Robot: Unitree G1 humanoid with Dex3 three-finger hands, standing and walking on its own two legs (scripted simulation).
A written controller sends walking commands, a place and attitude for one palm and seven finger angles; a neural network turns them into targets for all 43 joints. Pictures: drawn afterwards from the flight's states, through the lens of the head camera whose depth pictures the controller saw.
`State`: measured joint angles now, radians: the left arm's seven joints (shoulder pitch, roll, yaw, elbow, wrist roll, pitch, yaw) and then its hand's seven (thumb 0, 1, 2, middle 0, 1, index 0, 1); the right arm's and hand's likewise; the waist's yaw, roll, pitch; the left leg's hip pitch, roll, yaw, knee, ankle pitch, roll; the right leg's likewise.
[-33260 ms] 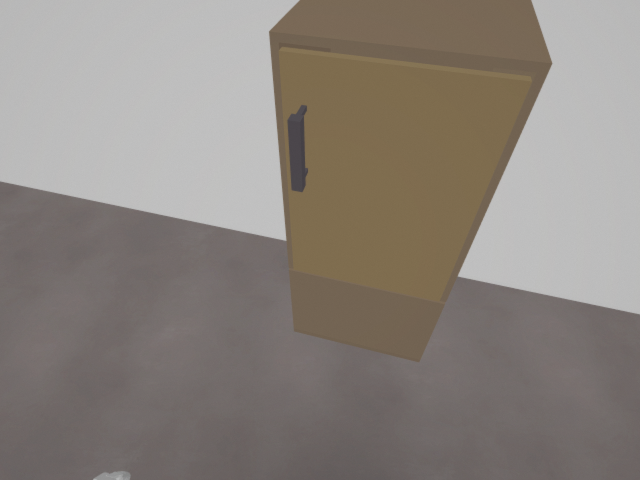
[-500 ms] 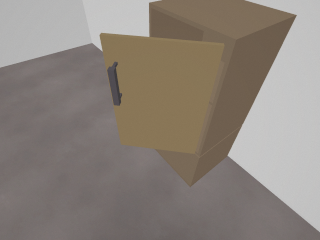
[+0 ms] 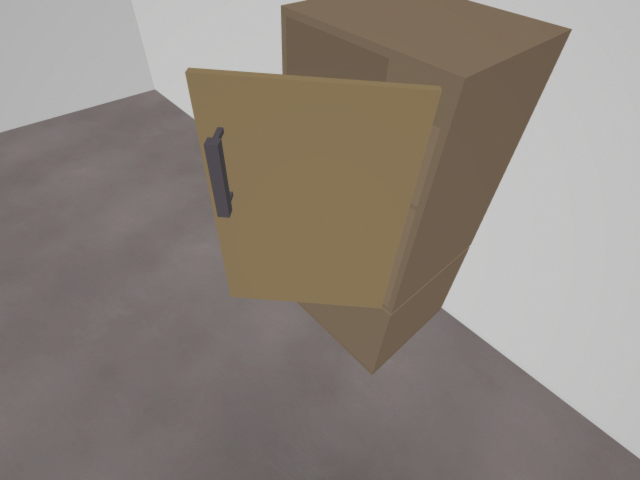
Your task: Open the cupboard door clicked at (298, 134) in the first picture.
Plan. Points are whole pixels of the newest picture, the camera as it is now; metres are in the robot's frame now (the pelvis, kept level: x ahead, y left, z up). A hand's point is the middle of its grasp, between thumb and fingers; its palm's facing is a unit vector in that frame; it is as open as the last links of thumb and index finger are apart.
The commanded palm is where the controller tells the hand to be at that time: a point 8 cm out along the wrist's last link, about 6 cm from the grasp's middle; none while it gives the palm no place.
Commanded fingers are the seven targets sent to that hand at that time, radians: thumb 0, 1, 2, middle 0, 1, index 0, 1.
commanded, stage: shuffle to correct the standing spot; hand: left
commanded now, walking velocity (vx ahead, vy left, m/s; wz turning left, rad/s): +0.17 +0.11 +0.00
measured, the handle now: (222, 173) +0.60 +0.21 +0.05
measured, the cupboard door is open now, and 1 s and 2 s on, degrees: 44 44 44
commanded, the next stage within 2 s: come to a stop and stand still in 0.04 s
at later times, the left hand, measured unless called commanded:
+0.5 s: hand out of the picture +0.07 +0.23 -0.18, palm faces +0.02 -0.99 -0.15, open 7.4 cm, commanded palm none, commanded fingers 0.00 0.90 0.90 -0.20 -0.30 -0.20 -0.30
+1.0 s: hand out of the picture +0.06 +0.20 -0.17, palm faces -0.01 -0.98 -0.19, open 7.2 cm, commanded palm none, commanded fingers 0.00 0.90 0.90 -0.20 -0.30 -0.20 -0.30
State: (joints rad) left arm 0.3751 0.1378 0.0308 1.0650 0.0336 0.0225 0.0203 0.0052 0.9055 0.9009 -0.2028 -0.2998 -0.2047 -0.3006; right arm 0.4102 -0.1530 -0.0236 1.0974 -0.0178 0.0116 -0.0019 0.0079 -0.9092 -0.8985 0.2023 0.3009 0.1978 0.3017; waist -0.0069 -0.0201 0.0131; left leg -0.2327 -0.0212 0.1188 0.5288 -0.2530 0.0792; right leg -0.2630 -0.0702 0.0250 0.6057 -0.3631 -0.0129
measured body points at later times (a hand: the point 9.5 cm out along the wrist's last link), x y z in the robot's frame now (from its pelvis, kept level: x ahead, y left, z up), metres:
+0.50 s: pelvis +0.05 +0.06 +0.01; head +0.07 +0.09 +0.46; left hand +0.07 +0.28 -0.16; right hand +0.06 -0.17 -0.14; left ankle +0.08 +0.14 -0.73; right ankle +0.03 -0.08 -0.70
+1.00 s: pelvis +0.02 +0.02 +0.01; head +0.02 +0.03 +0.45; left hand +0.06 +0.25 -0.15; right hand +0.00 -0.19 -0.15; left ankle +0.08 +0.14 -0.73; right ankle +0.02 -0.11 -0.73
